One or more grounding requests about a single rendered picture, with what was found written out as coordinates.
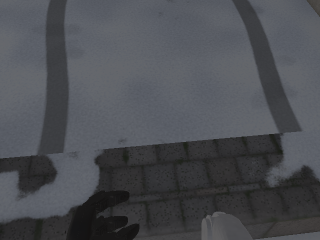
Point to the left robot hand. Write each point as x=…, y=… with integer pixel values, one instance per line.
x=86, y=226

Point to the right robot thigh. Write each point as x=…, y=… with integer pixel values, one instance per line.
x=223, y=227

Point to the right robot shin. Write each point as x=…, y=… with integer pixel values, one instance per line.
x=218, y=212

